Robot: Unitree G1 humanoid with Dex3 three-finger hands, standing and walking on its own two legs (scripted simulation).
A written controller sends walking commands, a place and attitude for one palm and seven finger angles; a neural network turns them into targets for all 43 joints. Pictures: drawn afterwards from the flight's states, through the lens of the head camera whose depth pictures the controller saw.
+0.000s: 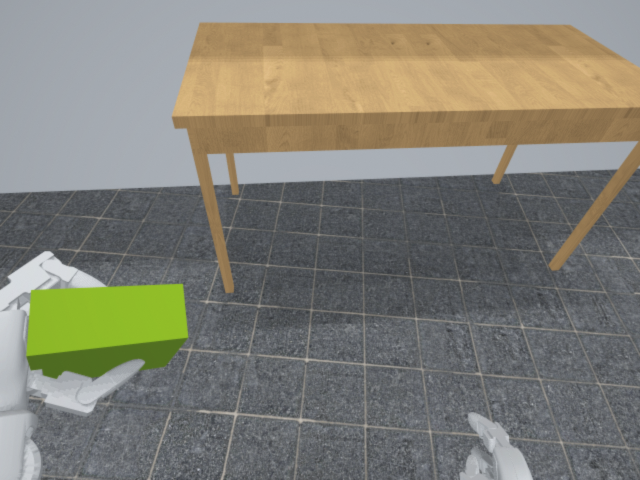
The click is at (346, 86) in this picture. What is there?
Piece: table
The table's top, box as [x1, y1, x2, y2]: [172, 22, 639, 128]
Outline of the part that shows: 172,114 172,119 175,128 639,117 639,68 570,25 200,22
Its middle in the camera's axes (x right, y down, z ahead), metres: +0.32 -0.56 +1.25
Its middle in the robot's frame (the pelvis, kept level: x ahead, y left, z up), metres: +1.33 -0.24 -0.02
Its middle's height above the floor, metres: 0.75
